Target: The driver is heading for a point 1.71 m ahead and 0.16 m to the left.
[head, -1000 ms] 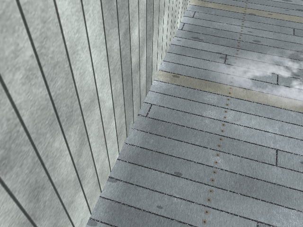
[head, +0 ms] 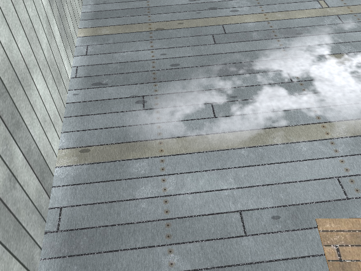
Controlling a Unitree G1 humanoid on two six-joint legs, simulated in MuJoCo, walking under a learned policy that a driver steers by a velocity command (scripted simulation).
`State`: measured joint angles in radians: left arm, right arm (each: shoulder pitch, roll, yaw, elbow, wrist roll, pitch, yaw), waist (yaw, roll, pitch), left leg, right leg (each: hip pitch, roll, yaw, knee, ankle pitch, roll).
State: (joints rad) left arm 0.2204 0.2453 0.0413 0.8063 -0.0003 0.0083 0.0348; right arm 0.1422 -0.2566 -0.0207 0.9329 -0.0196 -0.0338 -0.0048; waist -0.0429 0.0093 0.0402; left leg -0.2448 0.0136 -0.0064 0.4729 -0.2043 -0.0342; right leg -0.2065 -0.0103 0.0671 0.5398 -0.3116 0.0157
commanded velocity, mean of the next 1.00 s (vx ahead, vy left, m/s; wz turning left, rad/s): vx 0.00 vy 0.00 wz -0.01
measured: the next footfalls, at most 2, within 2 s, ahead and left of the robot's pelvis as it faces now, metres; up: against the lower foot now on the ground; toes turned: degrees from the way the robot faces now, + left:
right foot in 1.72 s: +0.46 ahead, -0.12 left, +0.00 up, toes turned -3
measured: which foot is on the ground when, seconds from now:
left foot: down 0.00-1.00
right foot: down 0.00-1.00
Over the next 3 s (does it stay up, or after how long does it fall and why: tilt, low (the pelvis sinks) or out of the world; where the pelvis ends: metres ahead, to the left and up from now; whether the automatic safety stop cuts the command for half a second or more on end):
stays up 1.01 -0.04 0.00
